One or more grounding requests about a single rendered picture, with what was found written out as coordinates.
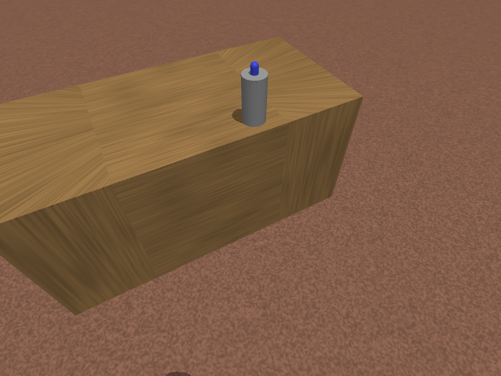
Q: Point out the bottle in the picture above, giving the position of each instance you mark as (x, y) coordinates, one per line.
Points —
(254, 87)

